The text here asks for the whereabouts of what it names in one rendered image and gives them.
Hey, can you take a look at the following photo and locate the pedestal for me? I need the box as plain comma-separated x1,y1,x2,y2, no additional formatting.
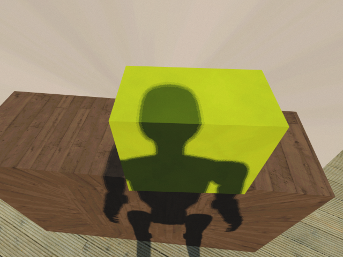
0,91,335,252

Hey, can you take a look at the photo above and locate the carton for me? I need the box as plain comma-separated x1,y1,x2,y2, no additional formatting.
109,66,289,194

